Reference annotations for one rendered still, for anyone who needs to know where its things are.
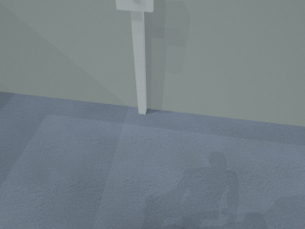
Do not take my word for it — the panel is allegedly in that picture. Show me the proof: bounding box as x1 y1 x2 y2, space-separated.
115 0 154 115

